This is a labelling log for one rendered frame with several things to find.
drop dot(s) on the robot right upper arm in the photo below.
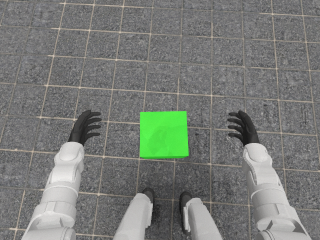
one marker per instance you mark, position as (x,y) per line
(269,234)

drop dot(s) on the robot left foot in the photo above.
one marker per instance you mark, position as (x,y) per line
(151,195)

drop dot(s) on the left robot forearm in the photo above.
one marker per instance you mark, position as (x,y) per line
(58,202)

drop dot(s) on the robot left upper arm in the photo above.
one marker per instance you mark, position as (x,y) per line
(56,233)

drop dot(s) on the carton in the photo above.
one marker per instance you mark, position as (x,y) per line
(163,135)

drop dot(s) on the robot right hand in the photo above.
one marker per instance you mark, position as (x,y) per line
(248,132)

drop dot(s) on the robot left hand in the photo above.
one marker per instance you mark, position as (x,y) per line
(79,133)

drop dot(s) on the right robot forearm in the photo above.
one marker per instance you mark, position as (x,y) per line
(272,210)

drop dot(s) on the right robot shin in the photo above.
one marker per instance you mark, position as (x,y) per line
(194,200)

